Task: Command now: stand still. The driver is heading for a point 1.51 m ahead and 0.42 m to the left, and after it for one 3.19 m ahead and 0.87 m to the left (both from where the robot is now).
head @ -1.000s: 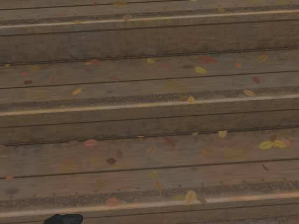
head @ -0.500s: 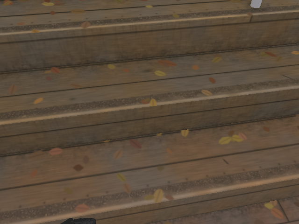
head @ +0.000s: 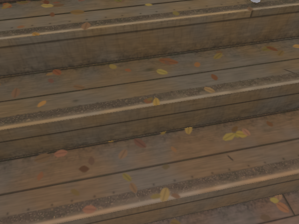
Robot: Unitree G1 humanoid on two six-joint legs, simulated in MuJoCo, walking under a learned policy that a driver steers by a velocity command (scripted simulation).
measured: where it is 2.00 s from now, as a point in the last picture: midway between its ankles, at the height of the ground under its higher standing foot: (149, 123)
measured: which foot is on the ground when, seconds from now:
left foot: down 0.00-0.54, up 0.56-0.88, down 0.90-1.00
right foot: down 0.00-0.16, up 0.18-0.48, down 0.50-0.88, up 0.90-1.00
